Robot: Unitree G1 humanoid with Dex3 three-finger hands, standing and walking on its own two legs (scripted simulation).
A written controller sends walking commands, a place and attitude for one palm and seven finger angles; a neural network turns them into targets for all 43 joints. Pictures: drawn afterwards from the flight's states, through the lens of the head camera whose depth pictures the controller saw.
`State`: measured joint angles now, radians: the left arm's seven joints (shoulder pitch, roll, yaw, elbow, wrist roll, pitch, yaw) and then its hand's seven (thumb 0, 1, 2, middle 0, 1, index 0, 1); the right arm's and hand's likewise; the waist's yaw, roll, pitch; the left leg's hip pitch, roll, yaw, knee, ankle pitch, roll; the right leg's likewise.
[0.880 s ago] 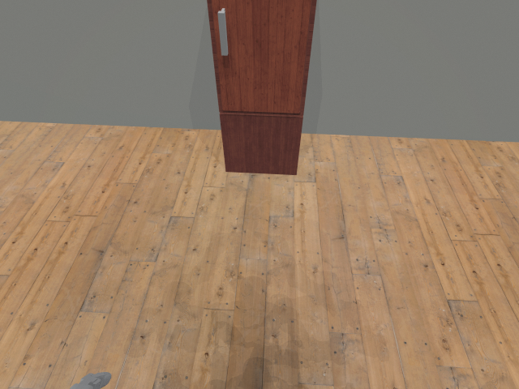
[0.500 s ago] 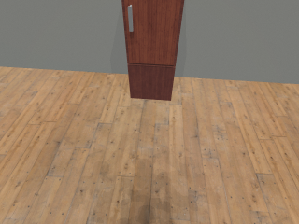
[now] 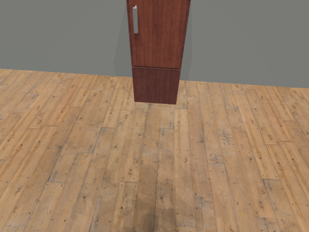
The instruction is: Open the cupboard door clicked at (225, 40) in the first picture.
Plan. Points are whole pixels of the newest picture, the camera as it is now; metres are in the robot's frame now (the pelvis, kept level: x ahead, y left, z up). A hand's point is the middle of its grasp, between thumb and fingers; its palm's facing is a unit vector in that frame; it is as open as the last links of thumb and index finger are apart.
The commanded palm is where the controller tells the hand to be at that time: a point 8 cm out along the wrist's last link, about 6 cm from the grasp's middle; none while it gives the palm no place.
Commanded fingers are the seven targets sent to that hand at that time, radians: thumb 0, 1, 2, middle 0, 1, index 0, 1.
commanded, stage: stand and wait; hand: left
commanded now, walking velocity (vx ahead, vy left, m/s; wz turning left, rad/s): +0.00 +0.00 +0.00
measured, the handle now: (135, 19) +1.34 +0.21 +0.01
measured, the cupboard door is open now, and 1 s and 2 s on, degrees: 0 0 0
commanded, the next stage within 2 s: look at it before walking up in 0.02 s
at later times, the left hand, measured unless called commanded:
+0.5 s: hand out of the picture +0.07 +0.25 -0.16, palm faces -0.03 -0.94 -0.33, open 7.4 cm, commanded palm none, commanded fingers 0.00 0.90 0.90 -0.20 -0.30 -0.20 -0.30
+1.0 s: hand out of the picture +0.06 +0.22 -0.18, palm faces +0.03 -0.97 -0.23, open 7.4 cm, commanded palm none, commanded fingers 0.00 0.90 0.90 -0.20 -0.30 -0.20 -0.30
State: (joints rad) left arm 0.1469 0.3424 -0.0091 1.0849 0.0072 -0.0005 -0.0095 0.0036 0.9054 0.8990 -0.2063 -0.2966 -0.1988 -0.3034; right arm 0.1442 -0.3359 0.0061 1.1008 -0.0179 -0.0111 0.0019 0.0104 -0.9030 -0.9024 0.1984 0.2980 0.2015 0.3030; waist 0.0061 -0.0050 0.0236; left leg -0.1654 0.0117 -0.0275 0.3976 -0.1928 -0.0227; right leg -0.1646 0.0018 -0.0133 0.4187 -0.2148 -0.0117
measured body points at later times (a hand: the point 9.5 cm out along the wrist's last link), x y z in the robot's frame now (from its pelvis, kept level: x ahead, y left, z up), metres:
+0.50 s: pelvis +0.01 +0.00 +0.00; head +0.01 +0.00 +0.45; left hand +0.07 +0.30 -0.13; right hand +0.08 -0.29 -0.13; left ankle +0.02 +0.14 -0.74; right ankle +0.01 -0.11 -0.74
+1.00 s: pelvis +0.05 +0.01 -0.01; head +0.03 +0.02 +0.44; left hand +0.06 +0.27 -0.16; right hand +0.08 -0.26 -0.15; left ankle +0.02 +0.13 -0.74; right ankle +0.01 -0.11 -0.74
